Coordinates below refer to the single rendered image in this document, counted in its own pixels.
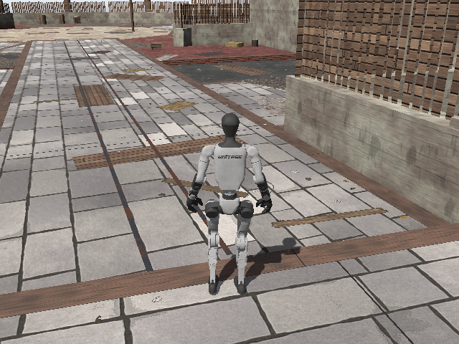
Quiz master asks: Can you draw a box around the robot right forearm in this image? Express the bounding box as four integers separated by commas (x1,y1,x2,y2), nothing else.
257,173,270,201

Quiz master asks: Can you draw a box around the right robot foot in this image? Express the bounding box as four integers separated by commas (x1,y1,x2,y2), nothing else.
234,276,246,295

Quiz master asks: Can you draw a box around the robot left forearm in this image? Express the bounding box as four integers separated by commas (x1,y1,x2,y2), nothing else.
188,173,202,200

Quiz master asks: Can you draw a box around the robot right upper arm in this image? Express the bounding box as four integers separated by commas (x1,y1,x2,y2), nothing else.
245,145,264,184

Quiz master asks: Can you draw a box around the left robot thigh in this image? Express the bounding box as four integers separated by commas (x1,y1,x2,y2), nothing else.
205,199,219,247

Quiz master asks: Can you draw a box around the left robot hand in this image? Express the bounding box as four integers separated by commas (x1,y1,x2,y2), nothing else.
186,197,203,213

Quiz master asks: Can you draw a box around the right robot hand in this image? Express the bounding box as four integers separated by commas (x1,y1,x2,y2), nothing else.
256,199,272,214

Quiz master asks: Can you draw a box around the robot left upper arm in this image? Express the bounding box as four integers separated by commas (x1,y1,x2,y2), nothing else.
195,144,215,184

